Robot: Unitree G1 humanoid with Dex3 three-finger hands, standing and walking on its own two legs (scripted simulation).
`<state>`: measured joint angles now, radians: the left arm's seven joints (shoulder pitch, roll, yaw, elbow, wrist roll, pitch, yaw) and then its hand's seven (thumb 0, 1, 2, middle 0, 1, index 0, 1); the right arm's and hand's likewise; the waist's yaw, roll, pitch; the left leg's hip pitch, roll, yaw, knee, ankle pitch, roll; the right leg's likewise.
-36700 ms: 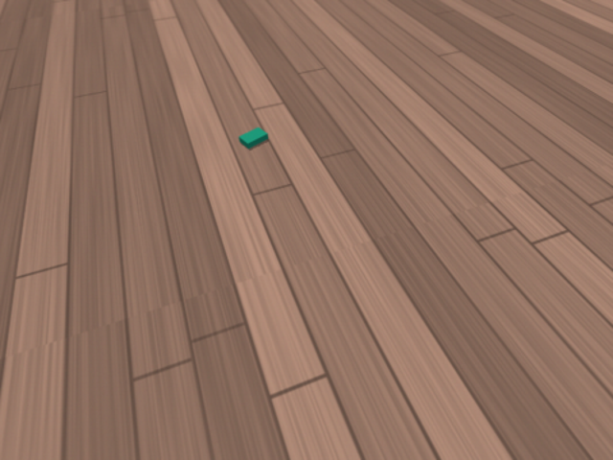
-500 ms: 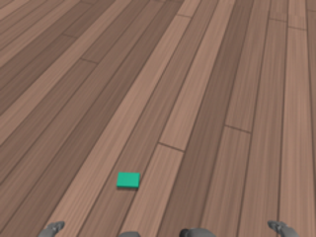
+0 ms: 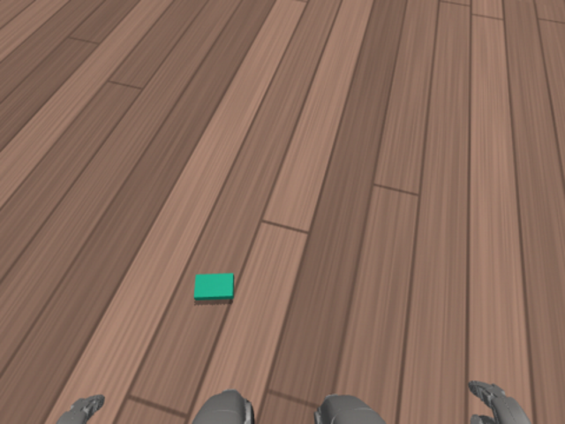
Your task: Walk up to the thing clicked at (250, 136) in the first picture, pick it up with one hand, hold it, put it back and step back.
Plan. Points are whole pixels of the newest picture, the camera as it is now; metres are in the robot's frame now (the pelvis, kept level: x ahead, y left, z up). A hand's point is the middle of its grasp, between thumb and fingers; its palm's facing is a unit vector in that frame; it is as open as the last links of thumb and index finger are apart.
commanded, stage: step back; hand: left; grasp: from above
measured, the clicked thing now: (214, 286) +0.55 +0.23 -0.74
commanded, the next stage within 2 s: none
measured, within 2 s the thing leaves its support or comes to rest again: neither
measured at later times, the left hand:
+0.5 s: hand out of the picture -0.03 +0.25 -0.15, palm faces +0.04 -0.93 -0.36, open 7.4 cm
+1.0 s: hand out of the picture -0.26 +0.19 -0.12, palm faces +0.01 -0.90 -0.43, open 7.4 cm
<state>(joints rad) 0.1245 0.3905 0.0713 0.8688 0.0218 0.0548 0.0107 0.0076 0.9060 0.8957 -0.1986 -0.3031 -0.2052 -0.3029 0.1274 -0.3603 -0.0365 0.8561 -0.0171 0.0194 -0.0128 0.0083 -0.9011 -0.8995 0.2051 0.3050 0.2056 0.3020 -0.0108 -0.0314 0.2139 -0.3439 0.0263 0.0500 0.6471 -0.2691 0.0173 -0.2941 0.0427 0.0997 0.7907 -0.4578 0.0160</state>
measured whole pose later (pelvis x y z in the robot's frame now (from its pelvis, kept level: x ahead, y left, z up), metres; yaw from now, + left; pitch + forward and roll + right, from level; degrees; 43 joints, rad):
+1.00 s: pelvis -0.31 -0.07 +0.01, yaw +0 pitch -2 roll +2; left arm 0.24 0.34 0.07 0.86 0.05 0.05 0.00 0.01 0.90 0.90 -0.20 -0.30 -0.21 -0.30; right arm 0.15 -0.41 -0.05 0.85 0.00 0.06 -0.02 0.01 -0.91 -0.90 0.20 0.30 0.20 0.30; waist 0.03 0.03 0.12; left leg -0.51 -0.13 -0.16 1.16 -0.43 -0.01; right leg -0.28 -0.01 0.05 0.62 -0.30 -0.02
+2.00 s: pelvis -0.51 -0.06 +0.01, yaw +6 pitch -3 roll +0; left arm 0.28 0.41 0.05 0.96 0.03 0.00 0.00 0.01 0.91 0.90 -0.20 -0.30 -0.21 -0.30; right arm 0.24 -0.37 -0.08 0.94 -0.03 -0.04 0.03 0.01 -0.91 -0.90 0.20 0.30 0.20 0.30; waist 0.01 -0.03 0.10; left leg -0.25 0.00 0.01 0.59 -0.29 0.02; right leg -0.32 -0.01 0.05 0.97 -0.49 -0.03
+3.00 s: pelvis -0.46 -0.07 +0.02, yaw +5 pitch -3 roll +1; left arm 0.11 0.35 -0.01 1.15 0.01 -0.02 -0.01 0.01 0.91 0.90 -0.20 -0.30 -0.21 -0.30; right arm 0.10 -0.35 -0.01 1.12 -0.01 -0.02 0.01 0.01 -0.91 -0.90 0.20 0.30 0.20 0.30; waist 0.01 0.00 0.04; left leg -0.06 0.02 0.00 0.34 -0.23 -0.02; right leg -0.20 -0.03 -0.02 0.36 -0.12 0.00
